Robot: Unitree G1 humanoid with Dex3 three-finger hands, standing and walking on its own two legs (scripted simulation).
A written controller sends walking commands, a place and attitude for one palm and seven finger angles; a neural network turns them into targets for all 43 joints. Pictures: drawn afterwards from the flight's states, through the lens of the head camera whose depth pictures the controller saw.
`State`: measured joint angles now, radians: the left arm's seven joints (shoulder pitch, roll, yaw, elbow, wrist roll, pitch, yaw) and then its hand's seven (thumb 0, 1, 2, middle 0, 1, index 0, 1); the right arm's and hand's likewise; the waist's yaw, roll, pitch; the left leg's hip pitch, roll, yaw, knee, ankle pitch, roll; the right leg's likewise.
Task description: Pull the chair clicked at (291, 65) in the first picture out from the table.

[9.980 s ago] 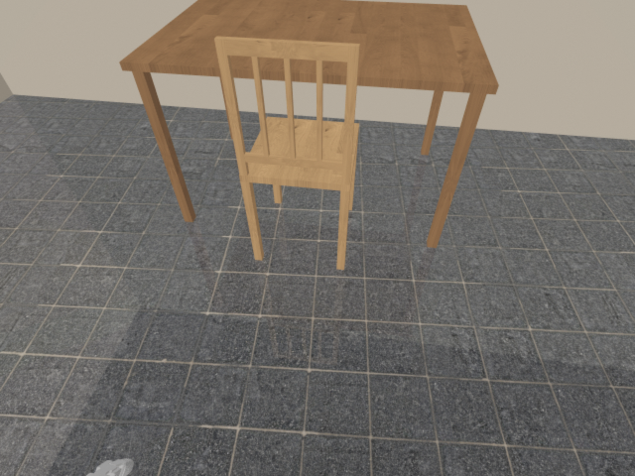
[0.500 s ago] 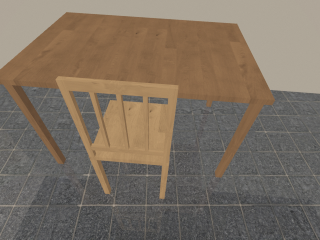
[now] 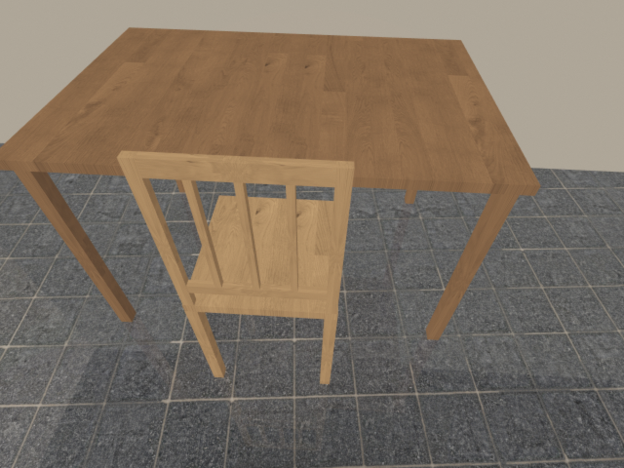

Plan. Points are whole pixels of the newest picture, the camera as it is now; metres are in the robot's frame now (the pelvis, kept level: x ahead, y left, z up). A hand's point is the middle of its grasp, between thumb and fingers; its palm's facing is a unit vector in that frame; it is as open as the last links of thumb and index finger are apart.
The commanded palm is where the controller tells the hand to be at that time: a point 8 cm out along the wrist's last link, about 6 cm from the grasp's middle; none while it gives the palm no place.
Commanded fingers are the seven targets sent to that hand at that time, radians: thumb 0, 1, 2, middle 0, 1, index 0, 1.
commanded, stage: look again from close up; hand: left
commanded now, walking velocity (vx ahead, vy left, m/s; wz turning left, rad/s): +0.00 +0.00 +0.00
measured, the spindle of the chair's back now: (249, 241) +0.53 +0.16 -0.08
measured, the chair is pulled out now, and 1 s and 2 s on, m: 0.00 0.00 0.00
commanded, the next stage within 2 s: shuffle to correct the standing spot in 1.22 s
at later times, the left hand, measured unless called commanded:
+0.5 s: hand out of the picture -0.02 +0.13 -0.17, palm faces +0.03 -0.99 -0.17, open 7.4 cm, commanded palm none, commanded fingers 0.00 0.90 0.90 -0.20 -0.30 -0.20 -0.30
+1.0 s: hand out of the picture +0.01 +0.13 -0.17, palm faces +0.03 -0.98 -0.17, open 7.4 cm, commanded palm none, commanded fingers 0.00 0.90 0.90 -0.20 -0.30 -0.20 -0.30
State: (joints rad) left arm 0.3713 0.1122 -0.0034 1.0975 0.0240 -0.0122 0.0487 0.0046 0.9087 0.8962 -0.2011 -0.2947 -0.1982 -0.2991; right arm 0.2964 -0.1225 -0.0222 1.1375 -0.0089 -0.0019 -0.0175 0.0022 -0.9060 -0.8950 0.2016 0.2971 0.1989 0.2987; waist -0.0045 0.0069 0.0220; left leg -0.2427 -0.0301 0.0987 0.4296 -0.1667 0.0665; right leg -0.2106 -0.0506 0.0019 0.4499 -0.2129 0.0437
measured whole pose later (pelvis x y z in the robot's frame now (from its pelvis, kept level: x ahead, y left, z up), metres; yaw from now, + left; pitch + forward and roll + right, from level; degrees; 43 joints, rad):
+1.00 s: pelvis +0.02 -0.02 +0.00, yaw -1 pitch -1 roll +0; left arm 0.34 0.10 0.00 1.10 0.02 -0.02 0.05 0.00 0.91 0.90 -0.20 -0.29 -0.20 -0.30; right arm 0.29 -0.12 -0.01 1.15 -0.01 -0.01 -0.03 0.00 -0.91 -0.90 0.20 0.30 0.20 0.30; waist -0.01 0.01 0.02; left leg -0.22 0.00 0.09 0.43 -0.20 0.03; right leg -0.18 -0.02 0.00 0.44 -0.24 0.01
